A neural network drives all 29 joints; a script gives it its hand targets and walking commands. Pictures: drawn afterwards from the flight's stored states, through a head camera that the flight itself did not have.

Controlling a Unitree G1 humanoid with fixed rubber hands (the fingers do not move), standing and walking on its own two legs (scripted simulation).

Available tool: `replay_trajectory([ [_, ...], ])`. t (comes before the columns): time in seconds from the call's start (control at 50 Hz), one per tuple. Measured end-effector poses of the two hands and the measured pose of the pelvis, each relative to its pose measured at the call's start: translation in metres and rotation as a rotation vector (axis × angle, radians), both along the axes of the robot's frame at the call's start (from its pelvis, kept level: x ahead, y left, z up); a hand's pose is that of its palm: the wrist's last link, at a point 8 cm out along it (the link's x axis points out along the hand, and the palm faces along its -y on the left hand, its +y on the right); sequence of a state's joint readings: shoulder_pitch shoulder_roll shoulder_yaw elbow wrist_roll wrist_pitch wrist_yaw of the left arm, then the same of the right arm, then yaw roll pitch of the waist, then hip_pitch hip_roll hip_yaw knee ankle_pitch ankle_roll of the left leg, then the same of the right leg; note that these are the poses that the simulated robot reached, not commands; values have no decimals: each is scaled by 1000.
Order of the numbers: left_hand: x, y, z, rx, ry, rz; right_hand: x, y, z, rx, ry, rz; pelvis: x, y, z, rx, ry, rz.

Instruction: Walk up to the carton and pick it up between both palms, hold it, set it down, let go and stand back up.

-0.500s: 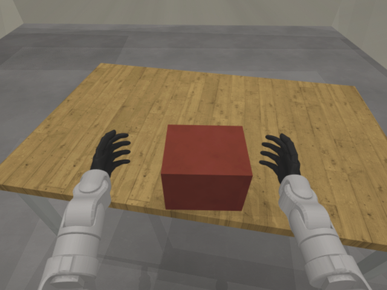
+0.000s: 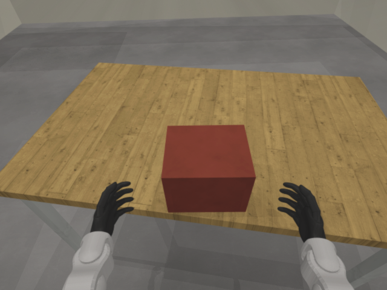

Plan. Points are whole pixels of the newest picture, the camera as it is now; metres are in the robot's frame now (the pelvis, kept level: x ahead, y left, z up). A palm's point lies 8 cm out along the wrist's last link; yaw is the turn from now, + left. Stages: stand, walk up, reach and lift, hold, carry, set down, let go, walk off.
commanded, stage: set down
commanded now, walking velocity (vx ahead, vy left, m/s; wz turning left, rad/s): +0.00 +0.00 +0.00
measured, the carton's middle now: (206, 168) +0.42 +0.01 -0.01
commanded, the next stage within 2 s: let go in 1.62 s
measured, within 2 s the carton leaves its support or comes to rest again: neither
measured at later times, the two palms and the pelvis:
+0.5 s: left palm (103, 257) +0.20 +0.22 -0.02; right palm (311, 266) +0.19 -0.20 -0.02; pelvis +0.03 +0.00 +0.00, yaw -1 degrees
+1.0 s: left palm (104, 272) +0.18 +0.22 -0.05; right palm (308, 276) +0.19 -0.20 -0.06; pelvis +0.03 +0.00 +0.00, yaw +0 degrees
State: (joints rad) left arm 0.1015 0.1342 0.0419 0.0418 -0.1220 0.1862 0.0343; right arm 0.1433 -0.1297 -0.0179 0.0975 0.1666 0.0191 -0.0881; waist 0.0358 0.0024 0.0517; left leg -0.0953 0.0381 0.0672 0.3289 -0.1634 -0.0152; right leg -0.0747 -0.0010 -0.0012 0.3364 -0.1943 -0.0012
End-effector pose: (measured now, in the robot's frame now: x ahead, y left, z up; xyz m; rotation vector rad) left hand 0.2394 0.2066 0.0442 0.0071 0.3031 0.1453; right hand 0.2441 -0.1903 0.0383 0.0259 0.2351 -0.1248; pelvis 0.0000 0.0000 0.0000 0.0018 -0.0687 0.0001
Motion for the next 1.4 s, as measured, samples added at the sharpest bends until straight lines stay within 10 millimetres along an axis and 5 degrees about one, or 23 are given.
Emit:
replay_trajectory([
  [0.32,-32,6,-41,37,79,-24,-46,-9,-47,-63,152,12,20,2,0,0,-9,-10],
  [0.7,-47,7,-74,68,238,-31,-48,-10,-74,-79,243,43,34,1,0,-1,-13,-6],
  [1.4,-67,17,-112,154,504,-60,-89,-29,-118,-152,467,81,4,-4,-2,1,-27,-5],
])
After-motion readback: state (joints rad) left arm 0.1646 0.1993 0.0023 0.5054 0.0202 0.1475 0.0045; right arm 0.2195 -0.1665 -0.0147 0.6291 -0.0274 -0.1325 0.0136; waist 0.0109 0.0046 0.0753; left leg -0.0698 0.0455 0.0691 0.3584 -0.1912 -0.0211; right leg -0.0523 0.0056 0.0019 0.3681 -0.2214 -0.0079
